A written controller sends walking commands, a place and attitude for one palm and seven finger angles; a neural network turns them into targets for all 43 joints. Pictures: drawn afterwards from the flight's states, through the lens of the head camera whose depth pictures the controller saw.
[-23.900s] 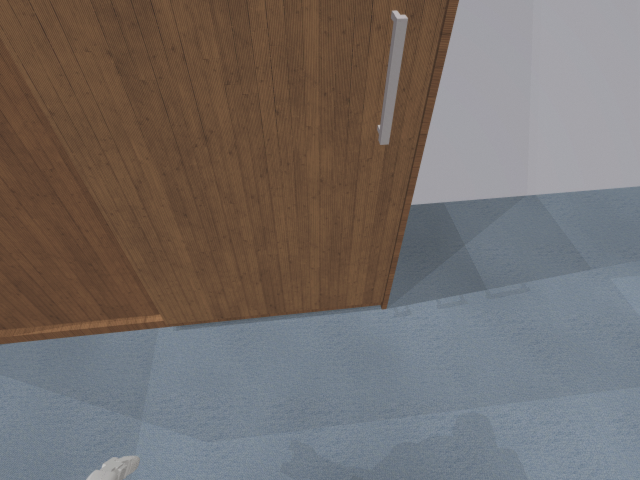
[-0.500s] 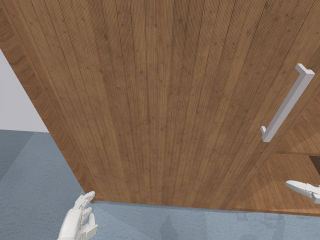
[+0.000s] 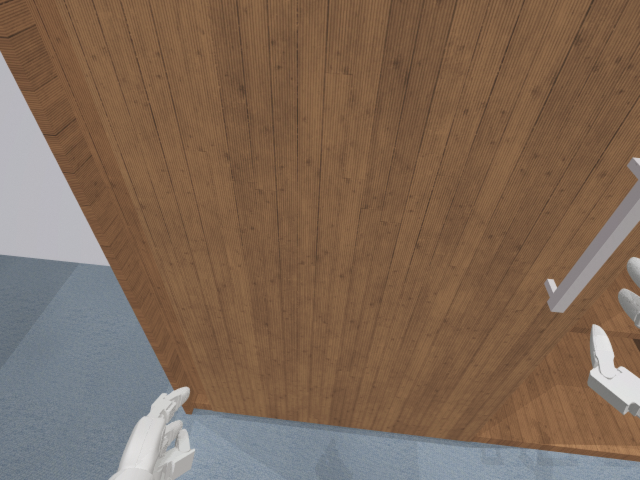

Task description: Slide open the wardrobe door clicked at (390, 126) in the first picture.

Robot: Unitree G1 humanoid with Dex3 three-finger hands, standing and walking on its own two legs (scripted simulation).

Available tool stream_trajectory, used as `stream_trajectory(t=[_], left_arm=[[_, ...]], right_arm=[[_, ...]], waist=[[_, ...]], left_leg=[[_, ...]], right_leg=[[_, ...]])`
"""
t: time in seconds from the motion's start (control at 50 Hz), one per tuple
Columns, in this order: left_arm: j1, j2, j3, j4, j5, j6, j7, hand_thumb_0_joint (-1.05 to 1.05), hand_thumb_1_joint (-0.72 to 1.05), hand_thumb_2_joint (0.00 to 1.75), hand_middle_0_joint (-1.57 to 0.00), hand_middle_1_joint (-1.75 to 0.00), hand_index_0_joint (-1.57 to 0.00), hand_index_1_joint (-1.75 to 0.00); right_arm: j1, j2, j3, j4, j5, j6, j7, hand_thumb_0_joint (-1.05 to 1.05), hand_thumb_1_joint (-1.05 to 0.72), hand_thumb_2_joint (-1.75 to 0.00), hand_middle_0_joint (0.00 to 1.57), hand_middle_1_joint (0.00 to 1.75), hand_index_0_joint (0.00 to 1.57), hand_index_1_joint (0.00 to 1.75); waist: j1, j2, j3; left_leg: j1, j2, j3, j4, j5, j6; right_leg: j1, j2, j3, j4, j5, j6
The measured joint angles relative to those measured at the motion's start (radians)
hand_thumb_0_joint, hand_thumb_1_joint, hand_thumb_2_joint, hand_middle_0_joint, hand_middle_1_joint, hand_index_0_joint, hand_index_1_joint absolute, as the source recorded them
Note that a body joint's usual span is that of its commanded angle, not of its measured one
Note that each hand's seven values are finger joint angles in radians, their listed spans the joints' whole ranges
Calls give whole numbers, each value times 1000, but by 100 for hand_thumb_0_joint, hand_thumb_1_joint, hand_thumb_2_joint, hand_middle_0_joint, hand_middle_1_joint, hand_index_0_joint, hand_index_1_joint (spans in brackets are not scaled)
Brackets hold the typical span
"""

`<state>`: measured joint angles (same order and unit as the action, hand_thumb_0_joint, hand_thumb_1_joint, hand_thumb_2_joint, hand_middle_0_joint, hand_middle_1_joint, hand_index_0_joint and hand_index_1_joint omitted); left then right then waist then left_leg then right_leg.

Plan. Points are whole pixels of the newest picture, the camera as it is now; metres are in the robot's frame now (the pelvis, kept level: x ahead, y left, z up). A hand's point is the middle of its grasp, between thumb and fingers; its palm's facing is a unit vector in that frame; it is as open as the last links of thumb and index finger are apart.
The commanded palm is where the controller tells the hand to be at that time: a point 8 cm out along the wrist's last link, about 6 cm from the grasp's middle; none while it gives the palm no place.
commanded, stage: draw the hand back to the body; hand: right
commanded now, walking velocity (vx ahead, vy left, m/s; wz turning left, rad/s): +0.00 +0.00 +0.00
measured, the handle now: (592, 243) +0.39 -0.38 +0.12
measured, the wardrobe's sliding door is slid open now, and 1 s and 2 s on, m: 0.67 0.67 0.67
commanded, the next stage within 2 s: step back with the hand held close in 0.34 s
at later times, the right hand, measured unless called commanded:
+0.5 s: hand (559, 355) +0.20 -0.22 +0.15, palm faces +0.42 +0.81 -0.40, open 7.4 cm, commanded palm +0.16 -0.26 +0.17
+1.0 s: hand (637, 394) +0.16 -0.28 +0.15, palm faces +0.38 +0.80 -0.47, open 7.4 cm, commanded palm +0.10 -0.31 +0.17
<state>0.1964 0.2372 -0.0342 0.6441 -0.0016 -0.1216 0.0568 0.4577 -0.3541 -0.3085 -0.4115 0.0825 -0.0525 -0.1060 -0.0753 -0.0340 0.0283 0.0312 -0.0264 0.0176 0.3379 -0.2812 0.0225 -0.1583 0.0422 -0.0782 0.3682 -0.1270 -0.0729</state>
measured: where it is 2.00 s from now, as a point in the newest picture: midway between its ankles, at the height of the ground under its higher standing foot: outside the picture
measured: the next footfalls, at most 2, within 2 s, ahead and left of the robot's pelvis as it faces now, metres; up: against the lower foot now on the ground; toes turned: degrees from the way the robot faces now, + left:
left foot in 1.48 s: -0.08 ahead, +0.08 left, +0.00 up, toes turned -3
right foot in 1.56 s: +0.02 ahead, -0.12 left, +0.00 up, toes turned +0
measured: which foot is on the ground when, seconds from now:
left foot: down 0.00-1.00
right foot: down 0.00-1.00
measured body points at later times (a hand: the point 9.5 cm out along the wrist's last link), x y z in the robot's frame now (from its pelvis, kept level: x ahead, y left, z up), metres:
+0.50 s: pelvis +0.02 +0.04 +0.00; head -0.01 +0.06 +0.45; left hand +0.22 +0.26 -0.08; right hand +0.17 -0.26 +0.17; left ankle -0.05 +0.11 -0.74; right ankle +0.06 -0.07 -0.74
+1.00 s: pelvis -0.04 -0.01 -0.01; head -0.03 -0.03 +0.44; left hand +0.13 +0.24 -0.08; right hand +0.14 -0.32 +0.18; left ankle -0.05 +0.11 -0.74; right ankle +0.06 -0.07 -0.74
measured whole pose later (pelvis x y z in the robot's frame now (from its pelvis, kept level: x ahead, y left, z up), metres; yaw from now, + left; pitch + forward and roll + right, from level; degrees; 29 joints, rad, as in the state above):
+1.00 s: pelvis -0.04 -0.01 -0.01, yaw +1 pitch +0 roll +3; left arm 0.21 0.24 -0.01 0.53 -0.02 0.02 0.10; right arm 0.55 -0.46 -0.40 -0.51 0.07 -0.13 -0.14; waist -0.02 -0.01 0.02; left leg -0.19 -0.06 0.02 0.46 -0.27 0.00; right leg -0.37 0.01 -0.08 0.47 -0.11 -0.09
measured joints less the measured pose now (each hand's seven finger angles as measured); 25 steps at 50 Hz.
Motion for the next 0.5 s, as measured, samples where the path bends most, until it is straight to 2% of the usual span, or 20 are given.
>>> stream_trajectory(t=[0.18,0.5], left_arm=[[-8,-6,4,-3,-1,24,9,2,90,90,-20,-30,-20,-30],[-19,0,11,-11,-6,65,15,2,90,90,-20,-30,-20,-30]], right_arm=[[6,-12,-6,18,12,9,7,2,-85,-88,21,33,21,33],[10,-19,-9,23,16,17,24,2,-89,-90,21,30,21,30]], waist=[[-2,-6,-7],[-6,-16,-25]], left_leg=[[19,-20,4,-16,-5,22],[17,-42,13,-21,-15,48]], right_leg=[[6,-19,9,13,-18,23],[-5,-37,23,24,-30,48]])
